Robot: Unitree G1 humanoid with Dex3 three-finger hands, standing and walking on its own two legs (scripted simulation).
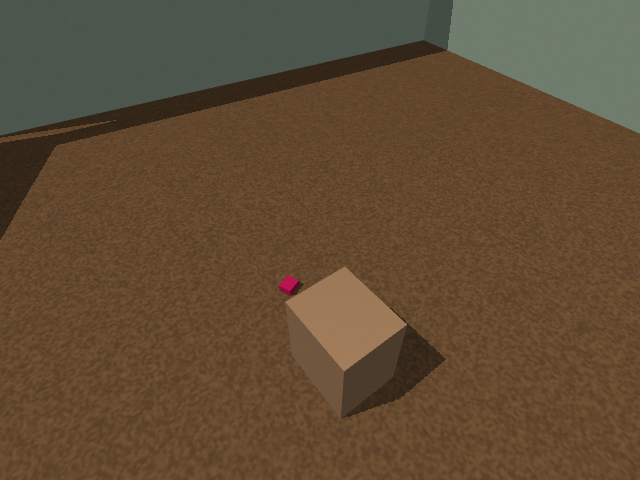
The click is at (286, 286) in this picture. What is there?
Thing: small box
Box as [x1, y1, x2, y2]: [279, 275, 298, 295]
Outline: 288,275 279,285 279,290 290,295 297,287 298,280
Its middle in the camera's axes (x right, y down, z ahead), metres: -0.12 +0.19 +1.57
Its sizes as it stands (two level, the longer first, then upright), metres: 0.065 0.055 0.032
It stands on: the floor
